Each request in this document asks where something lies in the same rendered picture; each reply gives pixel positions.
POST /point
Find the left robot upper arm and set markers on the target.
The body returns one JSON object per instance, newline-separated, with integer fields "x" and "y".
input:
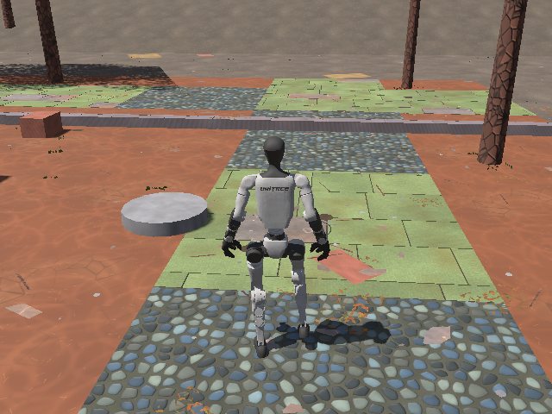
{"x": 247, "y": 183}

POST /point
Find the left robot hand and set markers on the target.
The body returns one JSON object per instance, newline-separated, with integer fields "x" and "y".
{"x": 226, "y": 245}

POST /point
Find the humanoid robot torso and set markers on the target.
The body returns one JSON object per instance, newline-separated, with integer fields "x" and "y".
{"x": 275, "y": 206}

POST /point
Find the robot right forearm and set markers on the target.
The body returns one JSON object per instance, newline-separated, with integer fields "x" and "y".
{"x": 318, "y": 230}

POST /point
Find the right robot upper arm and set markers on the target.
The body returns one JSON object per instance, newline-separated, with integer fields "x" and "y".
{"x": 302, "y": 182}

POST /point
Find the right robot hand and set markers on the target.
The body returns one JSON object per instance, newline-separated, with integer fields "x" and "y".
{"x": 320, "y": 248}

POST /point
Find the left robot foot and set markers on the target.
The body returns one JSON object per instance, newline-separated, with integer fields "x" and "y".
{"x": 260, "y": 350}

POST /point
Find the robot left forearm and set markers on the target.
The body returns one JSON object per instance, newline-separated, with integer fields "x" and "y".
{"x": 232, "y": 228}

